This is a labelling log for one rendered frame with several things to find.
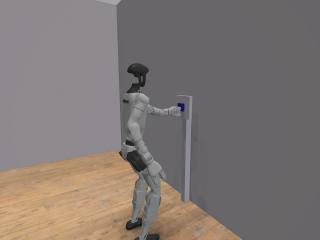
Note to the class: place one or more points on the robot right hand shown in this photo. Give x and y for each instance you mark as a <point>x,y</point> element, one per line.
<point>153,169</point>

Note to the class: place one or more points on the robot left forearm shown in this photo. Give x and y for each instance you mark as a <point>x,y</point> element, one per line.
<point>160,112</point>

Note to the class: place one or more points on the button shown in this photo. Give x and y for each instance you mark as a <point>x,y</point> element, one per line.
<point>182,105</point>

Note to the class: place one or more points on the robot right upper arm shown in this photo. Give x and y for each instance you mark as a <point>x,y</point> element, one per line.
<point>140,103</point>

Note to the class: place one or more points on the robot left hand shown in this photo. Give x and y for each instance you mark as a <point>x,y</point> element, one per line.
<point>175,111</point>

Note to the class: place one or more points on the left robot foot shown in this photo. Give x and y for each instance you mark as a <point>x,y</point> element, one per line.
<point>131,225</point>

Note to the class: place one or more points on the right robot shin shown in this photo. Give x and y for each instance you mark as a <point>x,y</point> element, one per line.
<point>149,214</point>

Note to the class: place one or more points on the panel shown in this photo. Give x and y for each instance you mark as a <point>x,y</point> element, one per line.
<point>186,116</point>

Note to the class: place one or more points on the robot left upper arm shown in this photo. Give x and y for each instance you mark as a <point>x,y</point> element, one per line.
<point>150,109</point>

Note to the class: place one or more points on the robot right forearm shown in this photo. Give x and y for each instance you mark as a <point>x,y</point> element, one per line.
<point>141,149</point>

